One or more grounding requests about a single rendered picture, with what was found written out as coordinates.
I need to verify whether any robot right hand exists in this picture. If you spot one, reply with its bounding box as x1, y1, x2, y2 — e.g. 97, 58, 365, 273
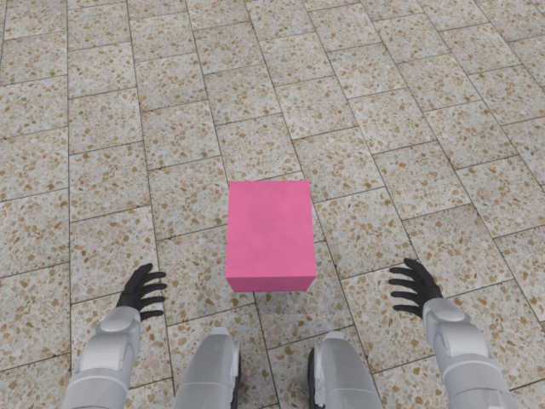
388, 258, 443, 318

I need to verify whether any left robot shin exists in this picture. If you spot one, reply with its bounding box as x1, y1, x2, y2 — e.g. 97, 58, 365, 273
210, 327, 235, 402

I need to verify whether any carton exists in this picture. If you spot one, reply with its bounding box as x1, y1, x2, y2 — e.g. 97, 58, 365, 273
226, 181, 316, 292

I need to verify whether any left robot forearm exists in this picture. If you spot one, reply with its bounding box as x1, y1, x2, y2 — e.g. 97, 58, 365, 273
60, 306, 141, 409

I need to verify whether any left robot thigh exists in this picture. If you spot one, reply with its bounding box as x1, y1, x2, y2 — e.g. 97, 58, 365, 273
170, 334, 239, 409

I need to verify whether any right robot forearm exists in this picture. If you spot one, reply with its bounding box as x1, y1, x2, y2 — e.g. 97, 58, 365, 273
422, 297, 524, 409

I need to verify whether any robot left hand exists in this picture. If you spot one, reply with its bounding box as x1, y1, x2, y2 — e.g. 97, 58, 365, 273
116, 263, 167, 321

